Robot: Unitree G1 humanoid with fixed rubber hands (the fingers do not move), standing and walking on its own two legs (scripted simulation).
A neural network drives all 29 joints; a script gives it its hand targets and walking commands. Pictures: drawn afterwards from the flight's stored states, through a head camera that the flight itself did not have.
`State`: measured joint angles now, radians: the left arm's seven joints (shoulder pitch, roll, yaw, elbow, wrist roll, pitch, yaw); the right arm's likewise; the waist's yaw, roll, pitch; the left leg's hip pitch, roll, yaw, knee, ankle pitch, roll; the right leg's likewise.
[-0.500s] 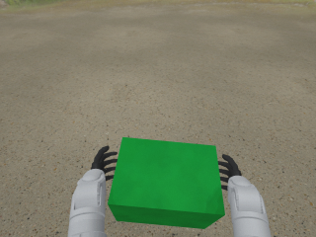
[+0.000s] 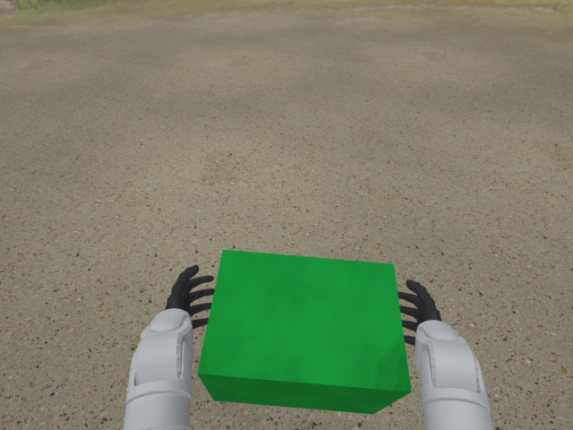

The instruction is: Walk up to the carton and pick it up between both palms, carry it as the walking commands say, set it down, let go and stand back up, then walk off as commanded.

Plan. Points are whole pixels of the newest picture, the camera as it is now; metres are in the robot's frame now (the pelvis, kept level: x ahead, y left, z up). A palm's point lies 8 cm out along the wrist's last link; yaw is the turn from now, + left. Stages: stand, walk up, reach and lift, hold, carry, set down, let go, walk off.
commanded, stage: hold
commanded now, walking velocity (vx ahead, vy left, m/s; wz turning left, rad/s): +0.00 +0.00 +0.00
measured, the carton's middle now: (300, 334) +0.31 +0.00 -0.03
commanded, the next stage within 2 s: carry in 0.34 s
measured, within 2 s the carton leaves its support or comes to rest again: neither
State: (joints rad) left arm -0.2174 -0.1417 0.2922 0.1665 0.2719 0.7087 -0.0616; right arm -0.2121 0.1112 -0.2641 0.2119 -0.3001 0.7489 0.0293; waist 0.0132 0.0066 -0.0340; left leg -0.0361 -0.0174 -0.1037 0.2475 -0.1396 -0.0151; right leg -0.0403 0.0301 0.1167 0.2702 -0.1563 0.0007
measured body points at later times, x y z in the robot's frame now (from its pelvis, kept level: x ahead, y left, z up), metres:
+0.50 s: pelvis -0.01 -0.01 -0.02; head -0.05 -0.01 +0.43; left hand +0.30 +0.16 +0.06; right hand +0.28 -0.19 +0.04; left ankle +0.00 +0.13 -0.75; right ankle +0.00 -0.11 -0.73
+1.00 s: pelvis -0.04 -0.04 -0.02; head -0.09 -0.04 +0.43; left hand +0.27 +0.09 +0.07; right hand +0.22 -0.25 +0.06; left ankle -0.02 +0.08 -0.75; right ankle +0.03 -0.13 -0.75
